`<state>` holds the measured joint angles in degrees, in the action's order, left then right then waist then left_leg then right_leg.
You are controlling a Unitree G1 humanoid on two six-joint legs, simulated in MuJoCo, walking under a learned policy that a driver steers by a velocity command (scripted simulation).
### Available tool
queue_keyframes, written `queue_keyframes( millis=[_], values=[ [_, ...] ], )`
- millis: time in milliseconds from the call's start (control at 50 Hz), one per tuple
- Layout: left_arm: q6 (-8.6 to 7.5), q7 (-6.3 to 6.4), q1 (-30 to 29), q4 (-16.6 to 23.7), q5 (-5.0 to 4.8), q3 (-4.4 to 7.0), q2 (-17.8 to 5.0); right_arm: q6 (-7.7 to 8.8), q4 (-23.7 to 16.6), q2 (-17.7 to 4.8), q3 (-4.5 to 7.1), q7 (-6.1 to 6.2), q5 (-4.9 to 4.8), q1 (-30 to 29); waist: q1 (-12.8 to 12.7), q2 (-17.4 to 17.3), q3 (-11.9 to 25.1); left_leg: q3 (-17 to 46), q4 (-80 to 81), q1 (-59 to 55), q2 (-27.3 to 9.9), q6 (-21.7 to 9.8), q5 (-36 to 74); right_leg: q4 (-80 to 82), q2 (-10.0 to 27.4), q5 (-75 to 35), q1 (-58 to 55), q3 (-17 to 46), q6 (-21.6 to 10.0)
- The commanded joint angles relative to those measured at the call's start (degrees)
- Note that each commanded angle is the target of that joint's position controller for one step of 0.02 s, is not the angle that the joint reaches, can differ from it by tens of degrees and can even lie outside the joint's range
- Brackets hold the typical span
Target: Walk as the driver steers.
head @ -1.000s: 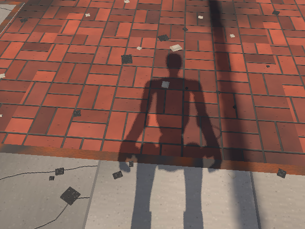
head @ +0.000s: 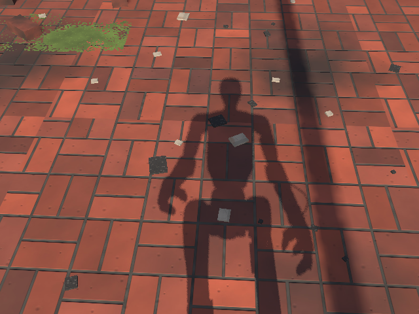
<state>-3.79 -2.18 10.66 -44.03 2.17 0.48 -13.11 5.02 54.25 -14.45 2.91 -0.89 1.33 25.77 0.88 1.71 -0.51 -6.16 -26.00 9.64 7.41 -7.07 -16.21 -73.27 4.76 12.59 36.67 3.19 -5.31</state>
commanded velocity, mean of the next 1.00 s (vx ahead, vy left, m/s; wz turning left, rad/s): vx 0.92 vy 0.00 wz -0.10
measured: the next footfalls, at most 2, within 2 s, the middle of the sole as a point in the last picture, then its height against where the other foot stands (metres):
right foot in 0.28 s outside the picture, level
left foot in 0.74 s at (197, 208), level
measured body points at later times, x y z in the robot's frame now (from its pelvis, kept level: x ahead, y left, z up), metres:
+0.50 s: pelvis +0.48 -0.04 +0.01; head +0.49 -0.04 +0.46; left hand +0.42 +0.23 -0.13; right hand +0.64 -0.29 -0.09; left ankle +0.54 +0.11 -0.64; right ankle +0.43 -0.10 -0.73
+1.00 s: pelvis +0.94 +0.00 +0.01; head +0.99 +0.00 +0.46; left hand +1.11 +0.24 -0.11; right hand +0.90 -0.26 -0.13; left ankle +0.89 +0.07 -0.73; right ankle +1.07 -0.13 -0.66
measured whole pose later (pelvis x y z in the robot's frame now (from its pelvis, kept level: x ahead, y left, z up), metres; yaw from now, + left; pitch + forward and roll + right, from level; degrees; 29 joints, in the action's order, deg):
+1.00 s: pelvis +0.94 +0.00 +0.01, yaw -6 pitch +0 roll +1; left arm -2.6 -1.7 7.5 -46.7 1.0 2.1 -15.3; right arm 6.9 55.9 -14.3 1.9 -0.1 0.3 22.8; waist 1.2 1.6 -5.2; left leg -11.6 -18.2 2.3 2.4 -4.0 -16.0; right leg -52.5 3.1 4.2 39.1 -2.4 -3.9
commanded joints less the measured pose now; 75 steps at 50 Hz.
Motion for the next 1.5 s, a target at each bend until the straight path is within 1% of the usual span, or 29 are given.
queue_keyframes(
  millis=[20, 160, 240, 260, 280, 300, 320, 360, 460, 580, 660, 700, 720, 740, 760, 780, 820, 860, 960, 1080, 1120, 1140, 1160, 1180, 1200, 1220, 1240, 1340, 1500],
  values=[
    [0.33, -0.47, -3.94, 4.98, 0.22, -0.03, -3.72, 2.68, -3.45, -4.29, 0.27, -0.46, -1.01, -2.43, -2.60, -1.99, -10.29, 16.82, 25.25, 10.13, -14.81, -6.69, -2.77, 10.38, 4.23, -8.14, 6.18, -1.99, 1.70],
    [-0.83, -1.21, -17.03, 7.61, -1.07, -0.98, -3.09, 3.45, -0.51, -7.24, 0.09, 0.18, -1.82, 5.59, 2.11, -2.64, -7.82, 5.83, 25.33, -9.25, -14.21, -1.54, 43.21, 40.47, -2.53, -25.49, -5.16, -10.82, -1.11],
    [-0.78, 0.90, -0.52, 3.11, -0.68, 1.59, -9.04, 0.86, 0.66, -12.29, 0.87, 2.34, 1.09, 4.19, -7.29, -9.70, 5.45, 5.23, -3.18, -20.47, -18.34, -0.11, 76.43, 42.01, -9.63, -7.31, -22.36, -10.18, -4.08],
    [-0.66, 1.82, 11.80, -1.00, -0.57, 2.75, -11.00, 0.12, 0.12, -12.85, 1.14, 2.65, 1.36, 1.16, -13.25, -8.84, 10.32, 4.01, -18.68, -15.03, -17.26, -0.08, 69.46, 44.61, -8.04, -5.73, -34.70, -8.74, -5.34],
    [-0.35, 2.98, 22.00, -3.16, 0.48, 4.33, -15.37, 0.28, -1.44, -8.93, 0.41, 2.34, 1.57, 0.27, -15.62, -4.07, 16.69, 3.90, -40.03, -1.40, -13.29, -0.93, 46.10, 40.00, 2.94, 9.54, -49.20, 2.54, -7.08],
    [-0.53, 2.38, 19.08, -3.04, 1.36, 5.24, -17.82, 1.55, -3.63, 0.32, -1.69, 0.48, -2.72, 8.32, -6.09, 17.51, 25.45, 8.80, -63.49, 24.81, -2.01, 2.30, -8.48, 49.43, 18.97, 22.13, -67.53, 39.06, -16.16],
    [-0.34, 1.33, 15.29, -2.82, 0.37, 5.42, -13.96, 2.11, -4.35, -6.07, -0.89, 1.12, -2.29, 1.44, -8.46, 5.50, 20.43, 12.34, -63.89, 33.17, -5.25, -0.02, -4.91, 56.51, 15.89, 23.27, -63.26, 41.34, -14.88],
    [-1.49, 0.96, 10.32, -4.77, 0.34, 4.10, -7.77, 2.41, -7.02, -5.50, -1.12, 0.87, -1.65, -8.02, -4.95, -4.31, 4.51, 11.66, -55.40, 32.22, -10.17, -0.46, 1.73, 59.70, 12.08, 9.12, -43.52, 24.33, -11.38],
    [-3.71, 1.35, 12.17, -8.87, -1.50, 2.71, -5.45, -1.13, -10.36, -1.36, -2.60, -1.91, 1.55, -12.75, 1.38, -0.28, -5.71, 9.64, -43.07, 31.19, -15.33, 2.71, 3.75, 68.47, 5.45, 3.94, -24.74, 9.83, -7.64],
    [-5.35, 0.83, 17.61, -10.45, -3.13, 2.76, -8.17, -0.05, -16.01, -1.40, -4.18, -3.13, 0.00, -29.65, -2.23, -1.15, -9.42, 0.07, -11.95, 19.56, -12.16, 2.04, 28.57, 76.02, 1.51, -25.10, -23.05, -2.15, -4.71],
    [-4.23, 1.86, 20.04, -12.01, -1.82, 2.97, -11.78, 0.08, -15.88, -4.97, -3.13, -1.83, 0.54, -29.19, -1.04, 2.79, -3.97, -2.54, -5.67, 16.68, -6.14, -0.71, 21.99, 65.86, 4.43, -58.68, -42.70, -5.02, -2.73],
    [-2.46, 3.16, 18.61, -12.40, -0.18, 3.56, -14.32, 0.01, -11.59, -8.77, -1.30, -0.40, 0.51, -14.02, 6.67, 6.03, 5.42, -0.80, -6.30, 1.44, -2.85, -2.42, 12.48, 45.26, 6.13, -69.49, -44.33, -5.37, -1.89],
    [-1.68, 3.57, 16.11, -11.91, 0.17, 3.71, -14.60, -0.29, -7.58, -10.83, -0.06, 0.62, 0.66, -2.04, 12.43, 5.33, 10.12, 0.77, -4.85, -10.31, -4.54, -3.50, 9.56, 29.34, 4.79, -62.60, -38.93, -6.27, -1.55],
    [-1.73, 3.36, 16.34, -10.49, 0.59, 2.84, -9.91, -0.63, -5.72, -15.58, 1.61, 1.75, 1.48, 7.61, 14.01, -0.64, 16.70, 13.62, -8.45, -23.37, -16.45, -5.08, -4.87, 6.83, 0.50, -37.33, -26.67, -6.22, -2.15],
    [-2.70, 1.86, 25.69, -8.36, -3.79, 0.75, -0.78, -0.39, -6.29, -18.12, 2.48, 1.08, 2.53, 4.15, 4.34, -21.07, 26.15, 50.64, 3.20, -40.50, -33.11, -14.01, -17.14, -16.77, -9.96, 14.16, -1.89, -0.32, 0.40],
    [-2.96, 2.70, 18.45, -7.76, -3.31, 1.71, -7.30, -0.61, -6.93, -13.64, 2.67, 0.28, 1.35, -0.87, 5.94, -8.53, 20.57, 50.76, 9.91, -35.27, -29.75, -11.54, -20.90, -16.86, -5.70, 8.81, 5.62, 2.74, -1.94],
    [-2.69, 2.81, 10.52, -6.67, -2.90, 1.72, -6.63, 1.05, -5.74, -6.17, 0.86, 0.13, 1.67, -7.48, 2.11, 1.98, 2.96, 29.27, 10.68, -13.02, -26.89, -8.06, 13.23, -8.83, -1.42, 2.59, 2.09, 1.42, -1.20],
    [-0.24, 2.08, 12.38, -7.21, -1.18, 1.68, -4.29, 2.31, -3.75, -2.10, -0.58, 0.17, 0.96, -7.15, -2.07, 0.36, -0.75, 15.78, 10.71, -1.55, -23.78, -4.37, 36.95, -3.71, 0.14, 4.14, -5.38, 1.33, 0.26],
    [1.76, 0.28, 4.33, -2.02, -0.88, 1.10, -1.14, 3.45, -3.47, -3.40, -0.71, 0.70, -1.38, -11.55, -5.49, -7.43, -4.59, -4.55, 12.98, 5.51, -15.89, 0.49, 51.36, 19.21, -1.61, -7.62, -7.10, -6.71, 1.62],
    [1.53, -0.71, 10.68, -3.25, 0.51, 2.55, -5.30, 2.51, -5.88, -9.39, 1.22, 3.09, -2.94, -11.91, -7.79, -7.74, 4.72, -8.50, -8.09, -0.01, -18.01, 4.81, 57.20, 36.27, -10.14, -19.40, -25.94, -13.59, -2.08],
    [1.03, 0.61, 22.29, -5.95, 0.69, 4.94, -9.57, 0.41, -7.20, -9.59, 1.76, 3.23, -2.70, -15.34, -13.90, -4.98, 8.64, -7.19, -34.32, 2.38, -16.94, 6.61, 40.30, 43.34, -9.43, -20.02, -35.27, -8.47, -6.18],
    [1.35, 1.91, 17.43, -5.47, -1.50, 6.17, -13.06, -0.65, -7.24, -6.29, 1.55, 2.60, -1.34, -12.97, -9.85, 7.67, 3.36, -8.43, -52.96, 13.97, -5.94, 8.64, -12.40, 44.64, -2.99, -51.03, -38.42, 1.35, -8.07],
    [1.63, 1.49, 14.44, -3.10, -1.17, 6.94, -18.73, -1.66, -9.83, -3.64, 0.61, 2.79, -1.14, -1.97, -2.03, 9.94, 9.77, 0.51, -68.20, 25.10, -1.76, 11.11, -22.36, 41.79, 10.34, -88.20, -46.14, 25.07, -19.19],
    [2.12, 1.24, 12.61, -0.57, -2.38, 7.51, -18.84, -2.11, -10.18, -4.21, -0.07, 3.02, -0.03, -0.01, -2.41, 3.35, 17.90, 9.61, -68.90, 26.44, -4.85, 11.16, -18.03, 46.54, 14.31, -79.56, -48.49, 32.47, -23.44],
    [3.25, 2.41, 6.46, 2.18, -2.02, 7.22, -15.70, -2.64, -10.48, -4.71, -0.47, 3.25, -0.28, 0.08, -0.87, 1.59, 16.22, 11.21, -66.70, 28.84, -6.18, 10.81, -15.88, 52.19, 15.29, -46.50, -42.48, 37.26, -24.83],
    [3.75, 2.87, 4.14, 2.63, -2.22, 5.61, -10.33, -3.16, -10.69, -7.32, 0.20, 3.39, 1.15, -6.17, -0.68, -7.24, 10.00, 11.64, -59.66, 28.74, -9.16, 10.62, -13.50, 55.40, 11.52, -28.96, -34.44, 33.75, -20.84],
    [3.73, 3.03, 3.62, 2.27, -2.03, 4.91, -8.47, -3.94, -11.56, -7.48, 0.51, 3.39, 1.59, -9.41, -0.27, -7.74, 6.42, 11.28, -53.92, 26.31, -9.91, 10.24, -11.99, 56.06, 8.04, -25.75, -28.62, 28.77, -17.38],
    [2.94, 2.65, 6.83, 0.65, -1.19, 5.26, -10.43, -7.04, -12.84, -4.22, -0.23, 3.33, 0.35, -10.80, -0.60, -3.44, 8.18, 9.14, -41.09, 18.44, -10.16, 9.13, -4.15, 54.04, 1.88, -38.35, -23.04, 16.72, -6.89],
    [5.52, 3.10, 6.47, 1.24, -1.00, 4.89, -9.42, -8.64, -14.24, -5.41, 0.56, 2.90, -0.04, -16.14, -4.12, 4.27, 3.80, 9.50, -28.94, 22.11, -9.69, 9.73, -2.18, 60.67, 0.56, 1.73, -26.34, 20.49, -3.17]
  ],
)
Over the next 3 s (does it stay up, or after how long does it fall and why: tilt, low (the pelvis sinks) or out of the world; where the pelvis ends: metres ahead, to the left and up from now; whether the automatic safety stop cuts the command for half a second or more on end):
stays up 1.16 0.04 0.01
